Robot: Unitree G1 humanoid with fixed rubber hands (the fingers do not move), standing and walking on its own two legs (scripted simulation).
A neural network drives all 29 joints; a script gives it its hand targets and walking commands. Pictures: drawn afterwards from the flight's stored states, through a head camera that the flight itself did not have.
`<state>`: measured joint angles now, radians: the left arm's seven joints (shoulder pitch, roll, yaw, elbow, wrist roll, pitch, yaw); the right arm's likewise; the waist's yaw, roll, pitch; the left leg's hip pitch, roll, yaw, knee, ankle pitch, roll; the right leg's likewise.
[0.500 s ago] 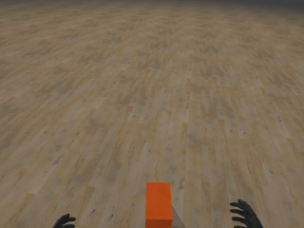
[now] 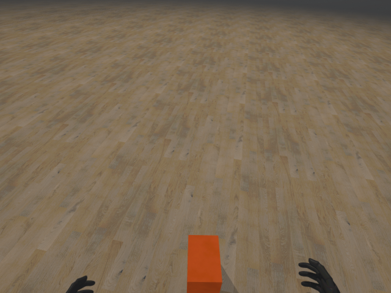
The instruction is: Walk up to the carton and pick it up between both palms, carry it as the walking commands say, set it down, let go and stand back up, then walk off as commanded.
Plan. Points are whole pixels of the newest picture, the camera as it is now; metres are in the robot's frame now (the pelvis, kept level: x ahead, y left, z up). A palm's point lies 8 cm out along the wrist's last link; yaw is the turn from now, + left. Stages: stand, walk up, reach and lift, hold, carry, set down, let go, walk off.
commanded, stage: stand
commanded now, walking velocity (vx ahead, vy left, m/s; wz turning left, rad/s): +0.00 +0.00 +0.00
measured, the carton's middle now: (202, 266) +0.50 -0.04 -0.67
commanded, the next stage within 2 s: walk off in 0.48 s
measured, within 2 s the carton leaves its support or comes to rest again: neither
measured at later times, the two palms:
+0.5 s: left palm out of the picture +0.10 +0.28 -0.08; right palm out of the picture +0.13 -0.26 -0.06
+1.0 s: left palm out of the picture +0.09 +0.28 -0.12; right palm out of the picture +0.12 -0.24 -0.08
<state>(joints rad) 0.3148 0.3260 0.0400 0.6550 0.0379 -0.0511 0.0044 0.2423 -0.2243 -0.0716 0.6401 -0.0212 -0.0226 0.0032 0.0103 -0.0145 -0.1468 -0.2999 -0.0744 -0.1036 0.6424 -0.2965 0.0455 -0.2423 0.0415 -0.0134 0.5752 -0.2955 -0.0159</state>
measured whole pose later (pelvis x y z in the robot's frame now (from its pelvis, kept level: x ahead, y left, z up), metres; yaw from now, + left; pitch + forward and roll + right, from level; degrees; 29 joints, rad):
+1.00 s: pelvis +0.02 +0.02 +0.00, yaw +0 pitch -1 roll -3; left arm 0.38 0.27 0.00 0.70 0.04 0.01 0.00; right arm 0.32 -0.23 -0.07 0.73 -0.02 -0.01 0.02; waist 0.01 -0.01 -0.09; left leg -0.27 -0.08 -0.07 0.65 -0.36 0.07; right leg -0.27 0.02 -0.01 0.67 -0.45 -0.01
